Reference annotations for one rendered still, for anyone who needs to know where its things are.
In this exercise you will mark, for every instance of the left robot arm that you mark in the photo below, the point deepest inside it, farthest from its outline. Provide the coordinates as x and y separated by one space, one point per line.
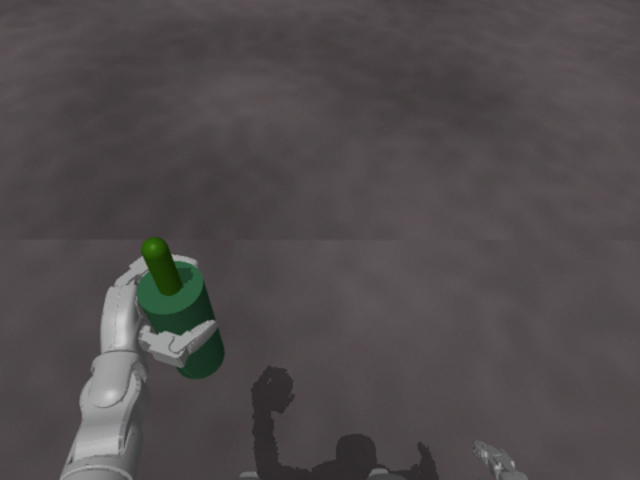
113 403

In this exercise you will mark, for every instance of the right robot hand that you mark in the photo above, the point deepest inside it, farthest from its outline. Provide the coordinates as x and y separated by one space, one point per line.
500 464

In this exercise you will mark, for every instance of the left robot hand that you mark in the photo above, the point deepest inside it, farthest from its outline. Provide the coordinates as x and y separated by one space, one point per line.
125 326

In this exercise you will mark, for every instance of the bottle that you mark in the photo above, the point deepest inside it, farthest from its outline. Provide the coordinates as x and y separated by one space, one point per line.
173 296

